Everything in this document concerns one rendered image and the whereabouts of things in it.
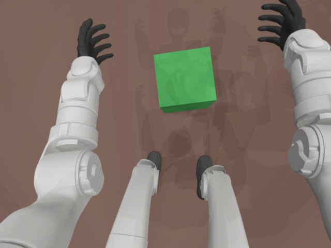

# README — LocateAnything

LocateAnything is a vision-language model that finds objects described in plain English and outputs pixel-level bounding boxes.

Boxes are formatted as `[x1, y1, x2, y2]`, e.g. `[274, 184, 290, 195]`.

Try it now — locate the left robot shin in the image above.
[132, 159, 156, 173]

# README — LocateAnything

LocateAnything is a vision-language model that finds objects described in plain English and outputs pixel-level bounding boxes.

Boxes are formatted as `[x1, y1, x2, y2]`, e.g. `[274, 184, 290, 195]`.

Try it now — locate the right robot forearm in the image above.
[282, 29, 331, 129]

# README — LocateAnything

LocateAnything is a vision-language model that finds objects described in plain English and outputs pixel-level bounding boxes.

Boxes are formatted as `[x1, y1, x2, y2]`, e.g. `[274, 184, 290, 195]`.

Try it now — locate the left robot forearm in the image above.
[34, 56, 104, 193]

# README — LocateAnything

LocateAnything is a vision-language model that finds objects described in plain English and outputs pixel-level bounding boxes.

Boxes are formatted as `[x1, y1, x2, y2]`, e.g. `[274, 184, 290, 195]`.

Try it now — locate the right robot upper arm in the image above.
[288, 124, 331, 242]

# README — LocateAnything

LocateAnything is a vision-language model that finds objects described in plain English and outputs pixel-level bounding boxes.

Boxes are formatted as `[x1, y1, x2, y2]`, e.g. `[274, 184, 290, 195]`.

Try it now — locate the robot right hand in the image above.
[258, 0, 306, 51]

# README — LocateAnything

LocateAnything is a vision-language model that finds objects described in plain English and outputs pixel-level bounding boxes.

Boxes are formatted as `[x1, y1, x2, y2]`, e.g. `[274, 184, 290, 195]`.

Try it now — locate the robot shin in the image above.
[200, 165, 231, 189]
[132, 159, 156, 173]

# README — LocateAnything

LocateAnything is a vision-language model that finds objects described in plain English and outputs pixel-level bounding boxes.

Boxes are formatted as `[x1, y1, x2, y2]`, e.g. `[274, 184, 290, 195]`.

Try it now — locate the carton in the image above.
[154, 47, 217, 113]

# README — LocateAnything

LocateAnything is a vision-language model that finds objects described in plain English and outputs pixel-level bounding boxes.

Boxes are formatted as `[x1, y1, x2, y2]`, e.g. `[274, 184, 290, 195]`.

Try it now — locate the right robot shin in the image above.
[200, 165, 231, 189]

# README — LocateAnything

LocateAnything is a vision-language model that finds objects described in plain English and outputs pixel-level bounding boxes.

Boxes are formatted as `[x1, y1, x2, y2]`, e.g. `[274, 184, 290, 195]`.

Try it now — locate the robot left hand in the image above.
[77, 18, 113, 65]

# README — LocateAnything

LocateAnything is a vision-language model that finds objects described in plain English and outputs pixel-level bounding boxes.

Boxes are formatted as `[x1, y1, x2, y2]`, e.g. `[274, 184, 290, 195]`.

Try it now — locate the left robot upper arm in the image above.
[0, 149, 104, 248]

